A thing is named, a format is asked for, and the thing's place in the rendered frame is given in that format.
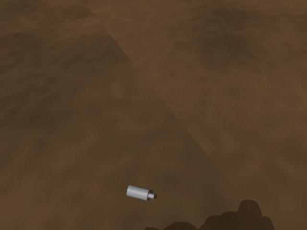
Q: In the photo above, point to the bottle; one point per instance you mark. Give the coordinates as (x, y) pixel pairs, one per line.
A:
(138, 192)

